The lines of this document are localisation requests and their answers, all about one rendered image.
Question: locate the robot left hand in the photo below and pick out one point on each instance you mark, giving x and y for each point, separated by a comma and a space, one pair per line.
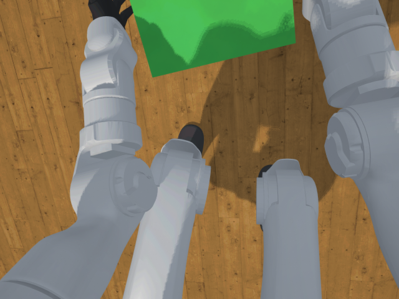
110, 8

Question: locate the robot right forearm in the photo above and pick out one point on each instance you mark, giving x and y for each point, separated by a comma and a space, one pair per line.
357, 53

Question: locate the robot right upper arm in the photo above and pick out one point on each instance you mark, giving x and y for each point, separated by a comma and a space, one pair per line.
362, 143

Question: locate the carton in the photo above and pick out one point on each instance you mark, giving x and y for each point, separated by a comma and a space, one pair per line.
183, 34

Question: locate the right robot shin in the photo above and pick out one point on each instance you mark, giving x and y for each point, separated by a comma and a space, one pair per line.
311, 196

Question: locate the robot left upper arm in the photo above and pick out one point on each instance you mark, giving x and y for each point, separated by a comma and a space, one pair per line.
110, 198

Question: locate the left robot foot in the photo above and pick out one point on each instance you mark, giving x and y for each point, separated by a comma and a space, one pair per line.
193, 134

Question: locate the robot left forearm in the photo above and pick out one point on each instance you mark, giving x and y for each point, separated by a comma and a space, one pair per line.
108, 94

